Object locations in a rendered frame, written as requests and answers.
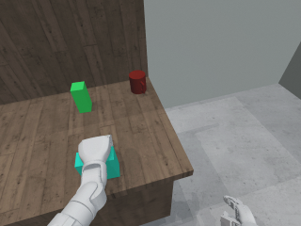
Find sponge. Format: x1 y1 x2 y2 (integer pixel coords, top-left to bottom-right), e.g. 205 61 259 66
74 146 120 179

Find table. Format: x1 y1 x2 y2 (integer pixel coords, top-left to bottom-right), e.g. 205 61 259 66
0 0 194 226

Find robot left forearm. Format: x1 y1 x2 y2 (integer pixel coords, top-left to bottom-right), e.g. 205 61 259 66
47 160 107 226

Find right robot hand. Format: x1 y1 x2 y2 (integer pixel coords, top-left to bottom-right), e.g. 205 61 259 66
220 195 257 226

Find left robot hand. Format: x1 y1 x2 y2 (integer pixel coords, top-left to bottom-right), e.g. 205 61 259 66
78 135 113 176

